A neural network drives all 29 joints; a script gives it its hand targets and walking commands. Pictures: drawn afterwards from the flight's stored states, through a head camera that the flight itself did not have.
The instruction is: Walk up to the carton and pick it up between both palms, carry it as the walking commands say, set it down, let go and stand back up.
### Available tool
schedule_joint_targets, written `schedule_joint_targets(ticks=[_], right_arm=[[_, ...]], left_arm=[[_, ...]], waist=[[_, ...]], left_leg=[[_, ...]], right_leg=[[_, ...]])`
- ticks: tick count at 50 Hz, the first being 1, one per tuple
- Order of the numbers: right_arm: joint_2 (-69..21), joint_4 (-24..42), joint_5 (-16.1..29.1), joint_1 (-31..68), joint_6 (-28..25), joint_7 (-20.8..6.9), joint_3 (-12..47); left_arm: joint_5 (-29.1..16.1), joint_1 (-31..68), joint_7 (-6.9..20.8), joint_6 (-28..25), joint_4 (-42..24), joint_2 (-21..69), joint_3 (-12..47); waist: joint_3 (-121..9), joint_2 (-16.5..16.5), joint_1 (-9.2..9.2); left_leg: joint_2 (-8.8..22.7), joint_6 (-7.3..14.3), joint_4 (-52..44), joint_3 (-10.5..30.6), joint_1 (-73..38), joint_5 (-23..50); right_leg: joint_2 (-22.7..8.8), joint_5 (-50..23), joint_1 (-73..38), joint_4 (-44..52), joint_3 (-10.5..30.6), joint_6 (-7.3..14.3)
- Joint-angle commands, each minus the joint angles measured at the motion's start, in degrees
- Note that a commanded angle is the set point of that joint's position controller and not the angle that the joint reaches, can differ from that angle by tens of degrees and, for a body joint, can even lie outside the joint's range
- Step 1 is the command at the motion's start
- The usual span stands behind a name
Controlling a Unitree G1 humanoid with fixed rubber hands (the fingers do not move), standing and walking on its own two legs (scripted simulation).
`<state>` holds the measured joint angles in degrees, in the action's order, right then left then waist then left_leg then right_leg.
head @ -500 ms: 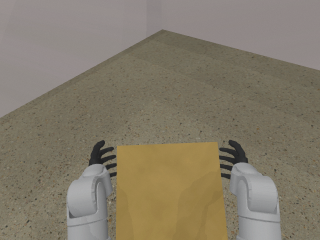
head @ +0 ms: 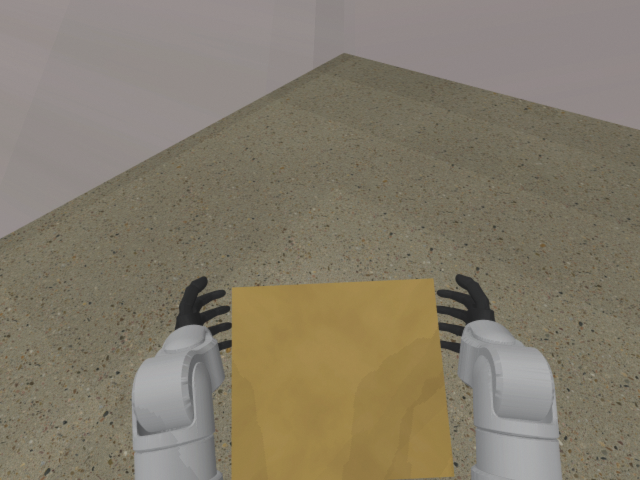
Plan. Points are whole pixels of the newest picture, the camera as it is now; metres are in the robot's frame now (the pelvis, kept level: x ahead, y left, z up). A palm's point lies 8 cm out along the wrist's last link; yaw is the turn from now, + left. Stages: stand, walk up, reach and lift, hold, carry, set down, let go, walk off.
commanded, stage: carry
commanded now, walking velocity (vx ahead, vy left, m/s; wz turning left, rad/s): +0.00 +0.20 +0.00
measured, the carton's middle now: (335, 369) +0.30 +0.01 -0.03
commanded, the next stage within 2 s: none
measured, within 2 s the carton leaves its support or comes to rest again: neither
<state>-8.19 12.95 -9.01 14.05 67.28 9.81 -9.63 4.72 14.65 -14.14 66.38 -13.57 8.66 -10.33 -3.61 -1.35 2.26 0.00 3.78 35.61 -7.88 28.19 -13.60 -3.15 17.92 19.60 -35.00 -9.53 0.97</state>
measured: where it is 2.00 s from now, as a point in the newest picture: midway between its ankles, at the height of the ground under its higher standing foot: outside the picture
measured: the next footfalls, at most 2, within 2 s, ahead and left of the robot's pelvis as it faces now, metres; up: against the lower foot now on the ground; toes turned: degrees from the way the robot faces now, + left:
left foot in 0.20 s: +0.05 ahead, +0.20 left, +0.00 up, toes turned +7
right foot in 0.48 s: -0.04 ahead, +0.02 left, +0.00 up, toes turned -10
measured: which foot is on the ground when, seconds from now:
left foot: up 0.00-0.18, down 0.20-0.50, up 0.52-0.68, down 0.70-0.98, up 1.00-1.00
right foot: down 0.00-0.22, up 0.24-0.46, down 0.48-0.72, up 0.74-0.96, down 0.98-1.00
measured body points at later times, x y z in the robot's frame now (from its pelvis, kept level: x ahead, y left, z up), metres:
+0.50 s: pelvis -0.07 +0.13 +0.00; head -0.06 +0.12 +0.45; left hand +0.22 +0.30 +0.08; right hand +0.23 -0.03 +0.07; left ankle +0.01 +0.20 -0.72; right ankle -0.08 +0.03 -0.73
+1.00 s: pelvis -0.13 +0.25 +0.00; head -0.12 +0.25 +0.45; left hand +0.16 +0.43 +0.08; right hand +0.17 +0.10 +0.07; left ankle -0.05 +0.33 -0.72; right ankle -0.15 +0.15 -0.73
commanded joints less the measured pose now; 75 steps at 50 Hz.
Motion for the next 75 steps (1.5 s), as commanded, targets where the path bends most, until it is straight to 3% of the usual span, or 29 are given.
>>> schedule_joint_targets(ticks=[1, 3, 9, 11, 12, 13, 17, 21, 23, 24, 25, 26, 28, 31, 35, 36, 37, 38, 42, 47, 49, 50, 51, 53, 58, 61, 67, 71, 75], right_arm=[[-52.5, 7.6, 26.7, 33.6, -0.1, -21.1, 43.2], [-52.6, 7.7, 27.7, 35.1, 0.0, -21.5, 43.6], [-52.6, 6.0, 30.1, 32.6, 1.0, -22.7, 43.6], [-53.0, 5.0, 30.1, 32.1, 1.5, -23.3, 43.4], [-51.9, 2.7, 29.3, 30.5, 1.2, -23.9, 42.0], [-53.2, 2.3, 29.5, 31.4, 1.2, -24.0, 41.5], [-53.6, 4.0, 27.6, 31.8, 0.2, -23.0, 41.0], [-52.6, 5.6, 26.2, 31.5, -0.3, -21.7, 40.5], [-52.1, 4.8, 25.4, 30.0, -0.3, -21.3, 40.7], [-51.8, 4.4, 25.2, 29.7, -0.3, -21.2, 40.6], [-51.8, 4.8, 25.2, 30.5, -0.1, -21.1, 41.1], [-52.1, 6.3, 26.2, 32.6, 0.1, -21.1, 42.5], [-52.2, 7.9, 27.3, 34.9, 0.1, -21.3, 43.2], [-52.6, 7.6, 29.1, 34.2, 0.2, -22.0, 43.4], [-52.7, 6.0, 30.3, 32.8, 1.2, -22.9, 43.4], [-53.0, 5.5, 30.3, 32.6, 1.5, -23.3, 43.3], [-52.0, 3.2, 29.6, 31.0, 1.3, -23.8, 41.9], [-53.0, 2.4, 29.7, 31.5, 1.3, -24.0, 41.4], [-53.7, 4.0, 27.7, 32.1, 0.3, -22.9, 41.2], [-52.4, 5.1, 25.8, 31.1, -0.2, -21.5, 40.8], [-51.7, 3.9, 25.2, 30.2, -0.3, -21.2, 40.4], [-51.6, 5.2, 25.5, 31.8, 0.1, -21.1, 41.4], [-52.4, 6.2, 26.3, 33.1, 0.1, -21.1, 42.2], [-52.2, 7.4, 27.3, 35.1, 0.1, -21.3, 42.7], [-52.7, 7.1, 30.1, 34.1, 0.9, -22.5, 43.0], [-52.1, 2.1, 29.5, 30.8, 1.4, -23.5, 40.5], [-52.0, 3.2, 27.3, 32.8, 0.8, -22.8, 39.5], [-51.9, 2.4, 26.0, 33.5, 0.8, -22.5, 39.1], [-52.4, 2.2, 26.5, 36.0, 1.1, -22.8, 39.1]], left_arm=[[-26.1, 27.3, 28.2, 1.8, -1.0, 56.3, 41.6], [-25.4, 27.8, 27.7, 1.8, -0.4, 56.0, 41.7], [-22.3, 25.9, 25.6, 1.6, -1.2, 54.5, 40.4], [-20.7, 24.1, 25.1, 1.7, -0.8, 54.2, 40.1], [-20.7, 24.8, 25.1, 2.0, -1.5, 53.8, 40.9], [-20.6, 27.0, 25.2, 2.1, -1.4, 54.2, 41.4], [-23.9, 31.0, 26.4, 1.8, -2.5, 56.7, 43.5], [-26.1, 30.6, 27.0, 2.3, -1.9, 56.0, 43.5], [-26.2, 28.3, 27.4, 2.4, -0.6, 55.7, 43.0], [-26.3, 27.8, 27.6, 2.4, -0.3, 55.7, 42.8], [-25.8, 26.3, 27.9, 2.3, 0.6, 55.6, 42.2], [-25.5, 25.4, 28.2, 1.8, 1.1, 55.9, 41.4], [-25.9, 27.9, 27.8, 1.9, -0.6, 56.2, 41.9], [-24.8, 28.9, 26.8, 1.5, -2.0, 55.6, 41.8], [-21.9, 25.2, 25.4, 1.7, -0.9, 54.7, 40.4], [-21.1, 24.5, 25.1, 1.7, -1.0, 54.5, 40.3], [-21.0, 25.0, 25.0, 1.9, -1.6, 54.0, 41.0], [-20.8, 27.1, 25.1, 2.0, -1.6, 54.2, 41.4], [-23.7, 30.8, 26.3, 1.8, -2.3, 56.6, 43.2], [-26.1, 29.3, 27.1, 2.3, -0.9, 55.8, 43.0], [-26.5, 28.0, 27.6, 2.4, -0.1, 55.8, 42.8], [-25.5, 25.6, 28.0, 2.1, 1.6, 55.7, 41.7], [-26.2, 27.2, 28.1, 1.7, -0.1, 56.0, 41.9], [-26.1, 28.5, 27.7, 1.9, -0.6, 56.0, 42.1], [-23.4, 26.7, 25.9, 1.6, -1.1, 55.5, 41.1], [-21.9, 27.1, 25.2, 2.1, -1.4, 54.2, 41.4], [-25.0, 31.5, 26.3, 2.2, -0.6, 56.4, 43.5], [-25.9, 30.9, 27.3, 2.6, 2.3, 57.3, 43.2], [-26.1, 32.3, 27.5, 2.8, 3.9, 57.8, 42.6]], waist=[[-14.8, 14.8, -2.15], [-14.9, 8.6, -2.18], [-17.9, 13.1, -2.33], [-21.1, 5.5, -1.9], [-21.7, -9.0, -2.26], [-20.5, -15.2, -2.68], [-19.8, -8.7, -2.68], [-20.3, -7.8, -2.58], [-20.5, -4.9, -1.42], [-20.1, -0.8, -1.34], [-18.6, 10.7, -1.11], [-15.5, 19.1, -1.53], [-14.4, 10.3, -2.17], [-15.9, 11.4, -2.67], [-18.9, 10.1, -2.12], [-21.0, 5.3, -1.92], [-22.0, -8.4, -2.2], [-21.1, -14.9, -2.69], [-20.2, -8.7, -2.64], [-20.7, -5.8, -1.69], [-19.6, 1.8, -1.19], [-16.9, 14.6, -1.14], [-14.7, 17.2, -1.88], [-14.1, 9.7, -2.24], [-18.4, 10.1, -2.31], [-23.2, -11.8, -2.39], [-19.5, -6.9, -2.2], [-16.7, -1.3, -2.62], [-14.7, -3.0, -2.52]], left_leg=[[5.3, -2.6, 15.7, 9.0, 7.2, -11.9], [5.6, -3.4, 17.8, 10.4, 6.7, -7.0], [0.8, -4.4, -6.9, -0.2, -6.5, -3.1], [6.0, -4.1, -14.2, 5.4, -20.0, 6.2], [17.7, 0.3, -14.6, 20.4, -23.2, 20.0], [19.2, 4.6, -14.0, 22.6, -23.1, 25.9], [15.0, 7.0, -12.5, 13.5, -19.3, 17.1], [14.3, 7.4, -14.2, 13.3, -17.3, 9.9], [12.0, 5.0, -10.8, 10.4, -15.4, 10.2], [9.7, 2.3, -6.9, 9.1, -9.7, 8.7], [5.1, -1.7, 0.2, 6.3, 0.7, -0.5], [4.4, -2.6, 9.4, 5.6, 5.6, -11.7], [5.6, -2.9, 16.8, 10.5, 6.4, -8.3], [3.7, -3.6, 7.7, 6.4, 0.8, -6.7], [1.6, -4.1, -10.9, 0.3, -12.6, 1.8], [5.9, -3.8, -13.4, 5.5, -19.9, 7.0], [17.1, 0.3, -13.9, 19.7, -23.4, 20.3], [19.1, 4.5, -14.1, 22.8, -23.3, 25.3], [15.3, 7.1, -13.0, 14.2, -19.5, 16.3], [12.9, 6.1, -12.9, 11.5, -16.3, 8.6], [8.8, 1.4, -5.3, 8.6, -6.5, 6.4], [3.7, -2.2, 2.3, 4.8, 2.5, -6.7], [5.2, -2.4, 11.1, 7.5, 5.7, -11.0], [5.7, -2.9, 15.0, 10.3, 5.8, -7.1], [1.4, -4.2, -9.3, 0.0, -12.1, 3.7], [18.7, 0.8, -12.5, 21.1, -23.3, 28.7], [12.8, 0.0, -13.0, 12.2, -17.8, 12.2], [11.0, -1.7, -15.6, 12.3, -14.5, -7.2], [12.2, -2.1, -19.9, 15.3, -12.4, -13.9]], right_leg=[[-27.9, -28.4, -13.5, 17.2, 28.1, 9.9], [-22.1, -25.8, -12.6, 14.3, 18.0, 6.6], [-15.3, -31.7, -12.6, 5.6, 7.2, 1.9], [-12.4, -17.8, -4.7, -2.3, 4.5, -2.3], [-6.2, 4.0, 6.3, -8.5, 0.7, -5.8], [-2.9, 18.6, 9.9, -15.7, 0.6, -5.6], [-1.9, 13.7, 10.6, -23.4, 3.8, -3.7], [0.0, 11.3, 3.0, -8.9, 1.9, -1.8], [-1.5, -1.8, -6.2, 10.0, 0.8, -0.5], [-6.5, -5.5, -13.0, 14.0, 6.6, 0.1], [-19.8, -12.4, -17.5, 16.2, 23.4, 4.2], [-28.7, -23.7, -13.7, 18.0, 30.2, 9.6], [-24.7, -25.9, -12.5, 15.5, 22.1, 8.1], [-16.9, -33.2, -12.0, 9.8, 10.0, 3.6], [-13.9, -27.9, -9.4, 2.6, 5.8, 0.0], [-12.3, -18.7, -4.6, -2.1, 4.4, -2.1], [-6.4, 2.8, 5.7, -8.0, 1.0, -5.4], [-2.9, 17.8, 9.2, -14.3, 0.5, -5.5], [-1.8, 14.2, 9.7, -21.7, 3.7, -3.4], [-0.5, 3.5, -3.4, 3.4, 0.6, -0.7], [-9.4, -6.1, -15.6, 14.8, 10.6, 0.8], [-23.7, -14.9, -15.8, 16.8, 26.8, 6.3], [-28.7, -24.3, -12.5, 18.1, 29.3, 9.4], [-23.3, -26.7, -12.3, 14.7, 19.9, 7.1], [-11.6, -24.0, -8.8, 4.2, 4.1, 0.3], [-4.0, 10.3, 3.6, -5.3, 1.9, -6.1], [-1.9, 1.9, -3.8, 4.5, 1.8, -3.8], [-4.6, 3.3, -2.4, 7.3, 4.9, -2.9], [-2.6, 4.9, -1.6, 5.2, 2.8, -3.3]])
